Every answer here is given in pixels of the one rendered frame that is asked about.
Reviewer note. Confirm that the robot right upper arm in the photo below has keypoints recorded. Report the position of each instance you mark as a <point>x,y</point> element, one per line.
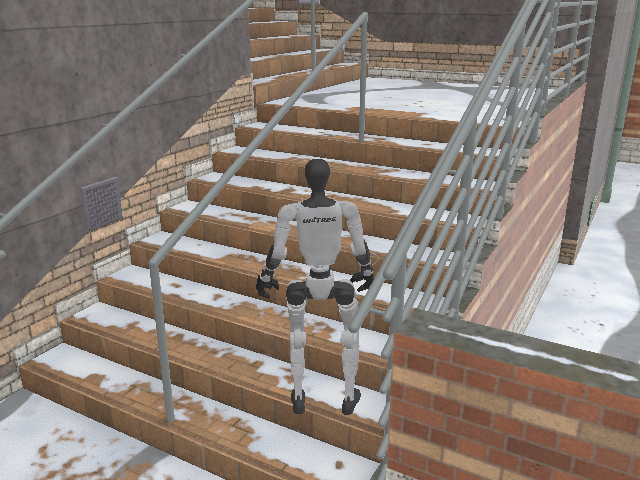
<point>350,211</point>

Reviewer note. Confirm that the robot right forearm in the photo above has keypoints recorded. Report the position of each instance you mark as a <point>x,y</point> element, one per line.
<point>365,262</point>

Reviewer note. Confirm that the left robot shin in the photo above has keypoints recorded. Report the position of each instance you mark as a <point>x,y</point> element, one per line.
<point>297,366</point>

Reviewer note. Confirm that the robot left upper arm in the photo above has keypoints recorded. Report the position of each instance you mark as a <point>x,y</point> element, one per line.
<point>286,214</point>

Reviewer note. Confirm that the right robot hand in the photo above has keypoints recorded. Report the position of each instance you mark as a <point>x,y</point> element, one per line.
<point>358,277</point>

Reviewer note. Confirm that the left robot hand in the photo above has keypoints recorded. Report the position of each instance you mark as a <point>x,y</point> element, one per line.
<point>261,285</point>

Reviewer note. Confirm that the robot torso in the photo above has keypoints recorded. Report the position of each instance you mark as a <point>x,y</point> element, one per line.
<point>319,238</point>

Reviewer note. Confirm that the robot left forearm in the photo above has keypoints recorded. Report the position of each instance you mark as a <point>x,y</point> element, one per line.
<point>270,266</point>

